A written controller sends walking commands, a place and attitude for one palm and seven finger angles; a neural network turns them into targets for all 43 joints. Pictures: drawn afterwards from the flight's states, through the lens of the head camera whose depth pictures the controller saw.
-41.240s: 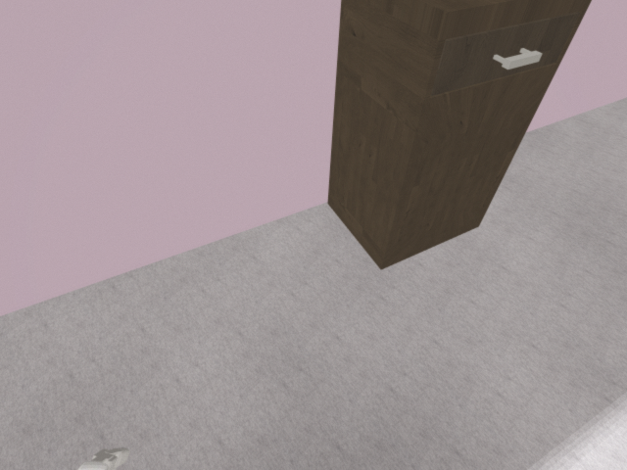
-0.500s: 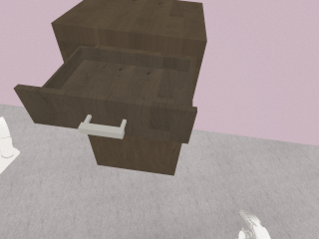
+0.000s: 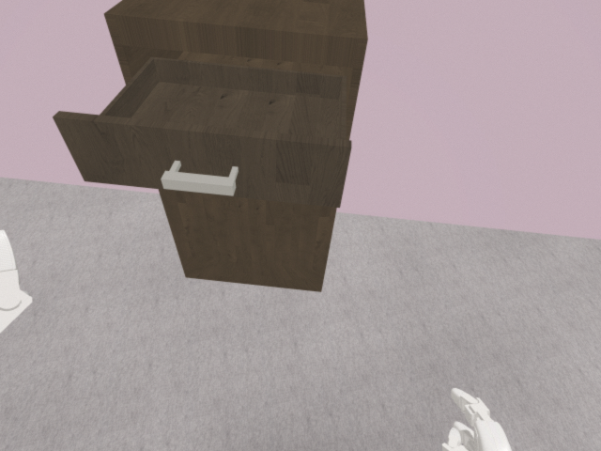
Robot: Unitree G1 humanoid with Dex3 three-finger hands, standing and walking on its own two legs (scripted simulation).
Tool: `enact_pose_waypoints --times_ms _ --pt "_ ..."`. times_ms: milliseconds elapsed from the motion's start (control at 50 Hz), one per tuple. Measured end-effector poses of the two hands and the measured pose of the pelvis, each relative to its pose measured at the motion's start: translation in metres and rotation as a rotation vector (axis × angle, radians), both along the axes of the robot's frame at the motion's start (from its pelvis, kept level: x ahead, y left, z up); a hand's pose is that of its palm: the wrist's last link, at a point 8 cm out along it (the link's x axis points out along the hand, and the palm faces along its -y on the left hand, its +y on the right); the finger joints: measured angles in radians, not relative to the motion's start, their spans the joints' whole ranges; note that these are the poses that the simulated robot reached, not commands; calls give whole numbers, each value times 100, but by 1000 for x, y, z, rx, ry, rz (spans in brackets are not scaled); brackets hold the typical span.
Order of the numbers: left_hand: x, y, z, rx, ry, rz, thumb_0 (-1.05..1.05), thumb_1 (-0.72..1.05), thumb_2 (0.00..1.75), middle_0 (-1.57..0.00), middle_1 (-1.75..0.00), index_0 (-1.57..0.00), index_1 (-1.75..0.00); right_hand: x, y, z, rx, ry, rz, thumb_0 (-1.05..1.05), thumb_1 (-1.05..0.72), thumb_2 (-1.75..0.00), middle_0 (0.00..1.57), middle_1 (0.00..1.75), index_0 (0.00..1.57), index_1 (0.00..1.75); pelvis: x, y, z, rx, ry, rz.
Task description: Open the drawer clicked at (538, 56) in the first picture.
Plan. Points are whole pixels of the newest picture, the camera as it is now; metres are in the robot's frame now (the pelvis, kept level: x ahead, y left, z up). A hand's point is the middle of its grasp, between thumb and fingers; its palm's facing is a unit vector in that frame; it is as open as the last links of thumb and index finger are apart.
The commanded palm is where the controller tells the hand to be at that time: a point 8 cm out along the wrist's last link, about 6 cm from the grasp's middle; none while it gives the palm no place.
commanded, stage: stop stepping back and stand still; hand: left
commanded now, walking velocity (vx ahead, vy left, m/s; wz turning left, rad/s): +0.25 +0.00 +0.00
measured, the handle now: (202, 175) +0.54 +0.19 +0.06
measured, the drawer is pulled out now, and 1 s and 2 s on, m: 0.29 0.29 0.29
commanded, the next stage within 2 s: let the arm hang, fingers relaxed in 0.54 s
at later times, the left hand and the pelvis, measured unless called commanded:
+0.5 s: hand out of the picture +0.14 +0.23 +0.23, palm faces +0.41 -0.80 -0.45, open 7.4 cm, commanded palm +0.08 +0.28 +0.24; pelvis -0.05 +0.00 +0.00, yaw +0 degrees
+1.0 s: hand out of the picture +0.01 +0.17 -0.17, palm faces +0.09 -0.99 -0.15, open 6.7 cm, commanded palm none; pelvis -0.05 -0.01 +0.00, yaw +2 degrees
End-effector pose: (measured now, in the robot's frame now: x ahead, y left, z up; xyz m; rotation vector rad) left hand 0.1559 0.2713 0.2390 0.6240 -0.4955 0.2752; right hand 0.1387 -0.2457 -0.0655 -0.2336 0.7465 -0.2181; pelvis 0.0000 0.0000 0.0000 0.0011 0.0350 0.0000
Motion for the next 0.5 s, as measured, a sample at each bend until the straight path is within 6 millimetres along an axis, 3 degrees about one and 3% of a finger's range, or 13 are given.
enact_pose_waypoints --times_ms 100,180,300,400,500 --pt "-36 14 5 -31 -88 45 1 88 89 -22 -30 -22 -31 -38 0 0 -34 22 1 2 -91 -90 20 30 21 30 -21 5 1 -3 -30 16" --pt "-52 19 14 -45 -145 111 1 88 89 -22 -30 -21 -31 -55 8 -4 12 12 9 2 -91 -90 20 30 21 30 -28 2 4 -12 -38 20" --pt "-47 5 3 -92 -131 89 1 89 89 -21 -30 -21 -31 -62 10 -20 58 33 43 2 -91 -90 20 30 21 30 -47 -8 -3 -15 -45 9" --pt "-48 -5 -1 -88 -73 12 1 88 89 -21 -30 -21 -31 -67 5 -11 43 62 29 2 -91 -90 20 30 21 30 -52 -6 3 -4 -43 7" --pt "-56 -1 5 -9 -84 -28 1 88 89 -22 -30 -21 -31 -62 2 -4 -20 25 16 2 -91 -90 20 30 21 30 -50 4 -2 -12 -42 8"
